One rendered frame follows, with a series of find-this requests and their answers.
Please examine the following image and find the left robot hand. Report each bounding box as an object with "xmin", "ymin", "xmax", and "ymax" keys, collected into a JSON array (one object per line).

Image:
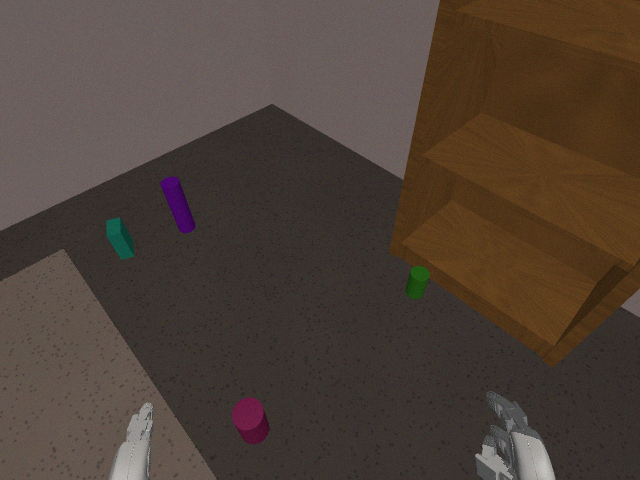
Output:
[{"xmin": 108, "ymin": 402, "xmax": 153, "ymax": 480}]

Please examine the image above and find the bookshelf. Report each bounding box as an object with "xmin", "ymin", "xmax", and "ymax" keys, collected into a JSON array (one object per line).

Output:
[{"xmin": 389, "ymin": 0, "xmax": 640, "ymax": 368}]

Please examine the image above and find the right robot hand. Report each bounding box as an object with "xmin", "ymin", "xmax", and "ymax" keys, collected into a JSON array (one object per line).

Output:
[{"xmin": 475, "ymin": 391, "xmax": 556, "ymax": 480}]

